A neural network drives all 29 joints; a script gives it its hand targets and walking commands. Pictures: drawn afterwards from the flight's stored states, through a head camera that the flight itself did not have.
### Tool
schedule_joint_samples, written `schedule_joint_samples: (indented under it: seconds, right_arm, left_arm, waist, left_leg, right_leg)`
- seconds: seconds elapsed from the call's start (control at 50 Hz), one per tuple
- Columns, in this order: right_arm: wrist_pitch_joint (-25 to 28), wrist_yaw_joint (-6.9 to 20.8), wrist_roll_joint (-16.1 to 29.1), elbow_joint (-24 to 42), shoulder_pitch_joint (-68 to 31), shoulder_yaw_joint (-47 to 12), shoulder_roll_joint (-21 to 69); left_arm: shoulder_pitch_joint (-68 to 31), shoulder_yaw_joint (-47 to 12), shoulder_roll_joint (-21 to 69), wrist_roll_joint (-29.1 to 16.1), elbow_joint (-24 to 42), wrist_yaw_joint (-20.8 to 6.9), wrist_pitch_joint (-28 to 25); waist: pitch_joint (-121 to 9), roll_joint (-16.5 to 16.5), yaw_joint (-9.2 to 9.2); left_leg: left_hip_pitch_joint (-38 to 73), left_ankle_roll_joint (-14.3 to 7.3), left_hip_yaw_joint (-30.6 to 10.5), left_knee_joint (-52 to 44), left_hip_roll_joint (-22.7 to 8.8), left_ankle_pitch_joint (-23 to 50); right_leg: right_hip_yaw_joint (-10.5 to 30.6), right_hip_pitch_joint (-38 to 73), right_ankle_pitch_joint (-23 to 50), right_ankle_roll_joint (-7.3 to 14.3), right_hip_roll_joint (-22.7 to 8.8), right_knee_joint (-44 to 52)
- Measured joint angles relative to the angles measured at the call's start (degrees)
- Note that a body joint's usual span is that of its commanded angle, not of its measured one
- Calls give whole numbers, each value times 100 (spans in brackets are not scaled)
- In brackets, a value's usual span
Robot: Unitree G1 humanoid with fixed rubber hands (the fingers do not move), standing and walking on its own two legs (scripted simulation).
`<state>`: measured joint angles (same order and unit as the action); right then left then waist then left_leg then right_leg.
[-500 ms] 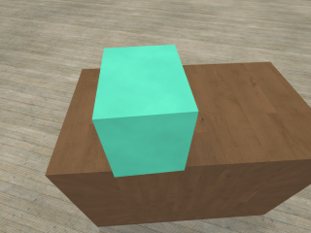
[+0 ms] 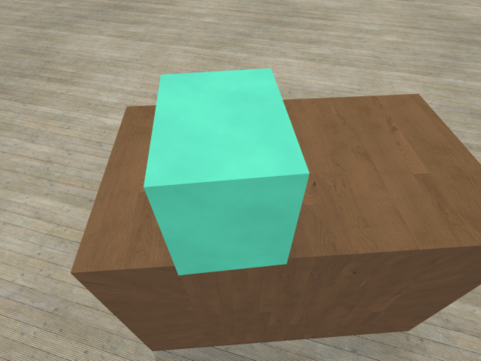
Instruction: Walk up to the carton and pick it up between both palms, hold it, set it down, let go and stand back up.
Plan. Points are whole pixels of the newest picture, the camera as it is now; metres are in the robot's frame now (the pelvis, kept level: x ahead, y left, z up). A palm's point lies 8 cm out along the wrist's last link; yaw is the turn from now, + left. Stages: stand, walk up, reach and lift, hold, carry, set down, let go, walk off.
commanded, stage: stand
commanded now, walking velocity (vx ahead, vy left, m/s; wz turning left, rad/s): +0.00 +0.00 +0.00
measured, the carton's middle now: (225, 171) +0.45 +0.05 +0.06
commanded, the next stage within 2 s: none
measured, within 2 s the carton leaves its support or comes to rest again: neither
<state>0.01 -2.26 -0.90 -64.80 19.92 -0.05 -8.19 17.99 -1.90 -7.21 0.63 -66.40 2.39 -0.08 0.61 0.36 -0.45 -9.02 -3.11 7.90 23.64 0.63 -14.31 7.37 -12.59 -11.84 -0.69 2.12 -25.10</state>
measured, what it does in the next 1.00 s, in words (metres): stands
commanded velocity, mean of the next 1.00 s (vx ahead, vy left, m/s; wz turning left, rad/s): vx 0.00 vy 0.00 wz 0.00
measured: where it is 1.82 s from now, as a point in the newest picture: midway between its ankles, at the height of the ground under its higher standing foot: outside the picture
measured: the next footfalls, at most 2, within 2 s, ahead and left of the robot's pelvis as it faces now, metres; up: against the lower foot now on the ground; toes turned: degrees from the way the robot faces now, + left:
none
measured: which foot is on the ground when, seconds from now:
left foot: down 0.00-1.00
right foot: down 0.00-1.00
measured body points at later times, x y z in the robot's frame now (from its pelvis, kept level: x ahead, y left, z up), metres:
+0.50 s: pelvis +0.01 +0.00 +0.00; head +0.01 +0.00 +0.45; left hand -0.01 +0.21 -0.16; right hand -0.04 -0.20 -0.16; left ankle -0.01 +0.08 -0.74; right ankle +0.02 -0.13 -0.74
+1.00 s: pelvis +0.01 +0.01 +0.00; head +0.02 +0.01 +0.45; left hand -0.01 +0.21 -0.16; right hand -0.04 -0.20 -0.16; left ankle -0.01 +0.08 -0.74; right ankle +0.02 -0.13 -0.74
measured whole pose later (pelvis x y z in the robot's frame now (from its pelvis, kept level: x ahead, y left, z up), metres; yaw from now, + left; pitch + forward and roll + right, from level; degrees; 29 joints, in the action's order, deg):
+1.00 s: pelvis +0.01 +0.01 +0.00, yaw +0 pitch -1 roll +0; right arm 0.6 -2.5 -0.9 -65.5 21.1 0.5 -6.1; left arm 18.3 -1.4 -6.0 0.4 -66.5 2.8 -0.1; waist 0.8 -0.2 -0.7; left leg -7.7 -3.5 7.7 23.1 1.2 -15.2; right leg 7.3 -11.5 -12.7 -1.3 1.4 -24.8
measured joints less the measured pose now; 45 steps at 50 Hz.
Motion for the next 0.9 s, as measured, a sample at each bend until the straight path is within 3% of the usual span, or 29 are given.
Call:
schedule_joint_samples:
  seconds: [0.9]
  right_arm:
    - [54, -26, 2, -73, 114, 51, 202]
  left_arm:
    - [25, 48, 120, -20, -14, 42, 0]
  waist:
    - [12, -50, -22]
  left_leg:
    - [121, -40, -18, -45, 54, -86]
  right_leg:
    - [-9, 102, -82, -56, -65, 32]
